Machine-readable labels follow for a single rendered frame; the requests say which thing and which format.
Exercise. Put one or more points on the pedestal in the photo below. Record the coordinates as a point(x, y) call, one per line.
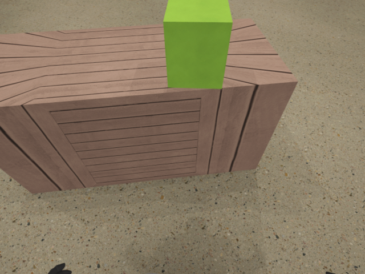
point(92, 107)

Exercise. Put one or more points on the carton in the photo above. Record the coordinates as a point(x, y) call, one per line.
point(197, 35)

